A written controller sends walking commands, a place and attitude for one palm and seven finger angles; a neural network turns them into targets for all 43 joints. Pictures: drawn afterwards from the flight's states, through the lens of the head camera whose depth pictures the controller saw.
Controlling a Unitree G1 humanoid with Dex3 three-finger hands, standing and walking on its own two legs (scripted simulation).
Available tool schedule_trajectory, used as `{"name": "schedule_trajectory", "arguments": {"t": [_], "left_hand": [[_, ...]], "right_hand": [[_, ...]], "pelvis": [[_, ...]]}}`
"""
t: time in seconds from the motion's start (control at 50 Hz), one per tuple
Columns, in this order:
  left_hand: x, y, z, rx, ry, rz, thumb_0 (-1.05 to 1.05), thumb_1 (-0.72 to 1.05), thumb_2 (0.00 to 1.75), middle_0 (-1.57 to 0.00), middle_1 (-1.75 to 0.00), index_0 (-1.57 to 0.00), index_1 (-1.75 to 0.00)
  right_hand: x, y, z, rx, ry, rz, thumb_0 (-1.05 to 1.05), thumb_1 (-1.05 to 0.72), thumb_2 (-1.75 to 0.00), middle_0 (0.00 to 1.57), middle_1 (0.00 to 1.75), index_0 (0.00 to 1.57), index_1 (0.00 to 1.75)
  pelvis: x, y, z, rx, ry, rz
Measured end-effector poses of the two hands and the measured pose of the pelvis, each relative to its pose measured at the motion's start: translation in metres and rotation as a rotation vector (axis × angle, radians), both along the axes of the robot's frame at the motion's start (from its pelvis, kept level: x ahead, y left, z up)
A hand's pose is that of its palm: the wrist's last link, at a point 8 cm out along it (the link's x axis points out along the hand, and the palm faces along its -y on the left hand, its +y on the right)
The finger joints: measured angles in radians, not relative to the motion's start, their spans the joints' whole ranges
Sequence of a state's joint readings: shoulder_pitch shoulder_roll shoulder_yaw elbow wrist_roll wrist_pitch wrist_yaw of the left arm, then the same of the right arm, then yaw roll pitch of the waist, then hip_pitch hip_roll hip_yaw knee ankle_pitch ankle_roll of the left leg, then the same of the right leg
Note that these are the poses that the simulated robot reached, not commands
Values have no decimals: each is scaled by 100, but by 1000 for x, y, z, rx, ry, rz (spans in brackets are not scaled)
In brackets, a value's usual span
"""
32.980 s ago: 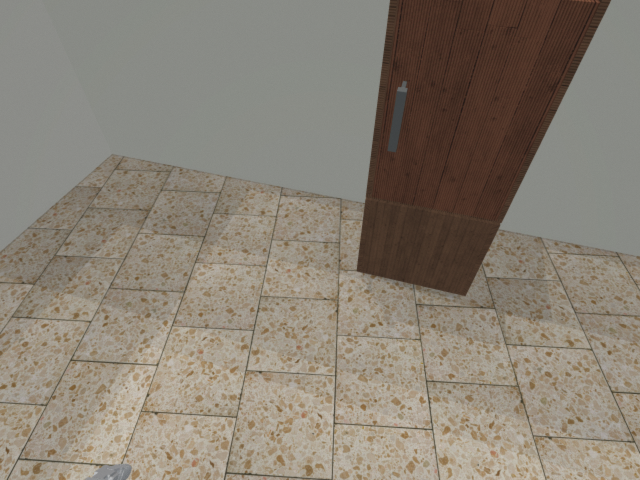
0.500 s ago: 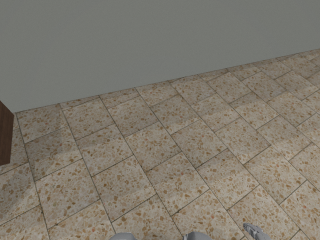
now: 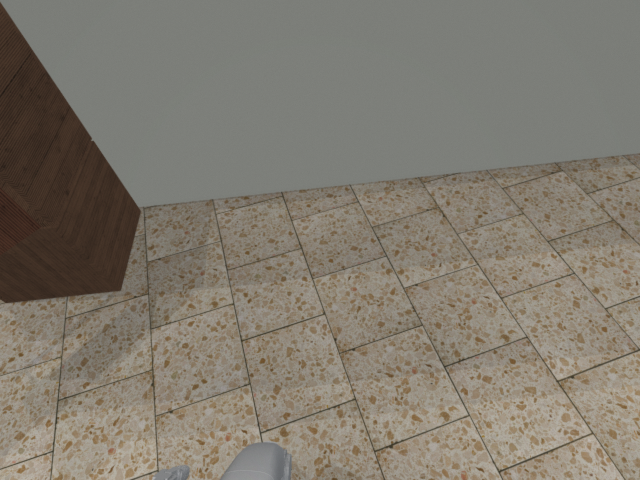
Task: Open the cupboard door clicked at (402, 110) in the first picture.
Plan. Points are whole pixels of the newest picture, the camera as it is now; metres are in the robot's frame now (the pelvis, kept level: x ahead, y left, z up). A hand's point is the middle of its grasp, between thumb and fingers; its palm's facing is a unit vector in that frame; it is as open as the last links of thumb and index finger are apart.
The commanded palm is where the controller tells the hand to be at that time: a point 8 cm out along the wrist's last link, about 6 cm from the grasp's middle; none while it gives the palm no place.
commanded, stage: turn to face it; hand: left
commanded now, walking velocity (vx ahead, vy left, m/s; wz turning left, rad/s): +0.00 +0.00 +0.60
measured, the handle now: out of the picture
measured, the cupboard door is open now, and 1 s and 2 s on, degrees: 47 47 47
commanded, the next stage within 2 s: take the last steps up to it in 1.50 s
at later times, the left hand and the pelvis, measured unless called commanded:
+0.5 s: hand out of the picture +0.02 +0.25 -0.17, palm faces +0.32 -0.91 -0.26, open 7.4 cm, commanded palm none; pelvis +0.00 +0.02 -0.01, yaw +17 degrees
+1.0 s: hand out of the picture -0.05 +0.16 -0.16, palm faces +0.60 -0.76 -0.26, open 7.3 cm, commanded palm none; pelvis +0.02 -0.04 +0.00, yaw +37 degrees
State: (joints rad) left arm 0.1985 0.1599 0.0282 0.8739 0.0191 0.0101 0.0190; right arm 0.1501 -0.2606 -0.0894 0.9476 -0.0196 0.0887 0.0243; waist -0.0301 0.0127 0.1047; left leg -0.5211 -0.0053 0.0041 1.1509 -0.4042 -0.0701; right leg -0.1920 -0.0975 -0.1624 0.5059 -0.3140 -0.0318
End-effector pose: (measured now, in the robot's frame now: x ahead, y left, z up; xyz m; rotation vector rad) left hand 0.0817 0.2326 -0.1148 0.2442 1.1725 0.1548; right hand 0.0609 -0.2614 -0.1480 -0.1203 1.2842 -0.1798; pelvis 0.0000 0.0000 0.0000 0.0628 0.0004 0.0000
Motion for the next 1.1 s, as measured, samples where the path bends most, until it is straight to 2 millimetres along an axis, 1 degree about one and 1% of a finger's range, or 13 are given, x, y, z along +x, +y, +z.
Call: {"name": "schedule_trajectory", "arguments": {"t": [0.12,0.24,0.28,0.34,0.46,0.56,0.68,0.72,0.78,0.86,0.92,0.98,1.1], "left_hand": [[-40,12,-9,-8,29,128,0,92,89,-20,-30,-20,-30],[-88,40,-37,-31,85,253,1,91,89,-20,-29,-20,-30],[-100,50,-47,-34,114,287,1,91,89,-20,-29,-20,-30],[-105,59,-45,-29,120,323,1,91,89,-20,-29,-20,-30],[-90,63,-25,-20,37,347,1,91,89,-20,-29,-20,-30],[-78,54,-15,0,-10,362,1,91,89,-20,-29,-20,-30],[-70,25,-10,38,-67,394,1,91,89,-20,-29,-20,-30],[-76,11,-6,44,-66,412,1,91,89,-20,-29,-20,-30],[-91,-8,0,33,-44,464,1,90,89,-20,-29,-20,-30],[-112,-29,-1,3,-7,529,1,90,89,-20,-29,-20,-30],[-130,-37,-3,-8,5,594,1,91,89,-20,-29,-20,-30],[-153,-41,-9,-18,17,658,1,91,89,-20,-30,-20,-30],[-214,-43,-36,-57,77,784,1,91,89,-20,-29,-20,-30]], "right_hand": [[46,7,8,-25,-29,131,1,-91,-90,19,30,19,29],[106,41,13,-58,-142,275,1,-91,-90,19,30,19,29],[118,52,14,-69,-186,310,1,-91,-90,19,30,19,29],[120,63,20,-79,-195,352,1,-90,-90,20,30,19,29],[107,69,21,-66,-135,393,1,-90,-90,20,30,20,29],[94,60,12,-36,-77,406,1,-90,-90,20,30,20,30],[92,32,-13,-6,-11,419,1,-90,-90,20,30,20,30],[97,24,-16,-4,9,432,1,-90,-90,20,30,20,30],[109,17,-10,-6,26,468,1,-90,-90,20,30,20,29],[128,18,0,-11,21,520,1,-90,-90,20,30,19,29],[145,27,5,-19,13,579,1,-90,-90,19,30,19,29],[165,46,8,-27,-10,654,1,-91,-90,19,30,19,29],[203,110,14,-31,-143,799,1,-91,-90,19,30,19,29]], "pelvis": [[2,-1,-2,-7,-9,92],[5,16,-19,-35,-15,173],[3,21,-25,-34,-14,201],[0,23,-21,-43,-15,226],[-2,21,-9,-60,-3,279],[0,7,-7,-63,8,328],[6,-22,-17,-53,14,400],[7,-29,-16,-52,1,431],[10,-36,-8,-29,-8,477],[15,-42,-1,-8,-7,536],[17,-43,0,-1,-8,586],[16,-41,-2,-3,-12,631],[8,-25,-17,-33,-21,705]]}}
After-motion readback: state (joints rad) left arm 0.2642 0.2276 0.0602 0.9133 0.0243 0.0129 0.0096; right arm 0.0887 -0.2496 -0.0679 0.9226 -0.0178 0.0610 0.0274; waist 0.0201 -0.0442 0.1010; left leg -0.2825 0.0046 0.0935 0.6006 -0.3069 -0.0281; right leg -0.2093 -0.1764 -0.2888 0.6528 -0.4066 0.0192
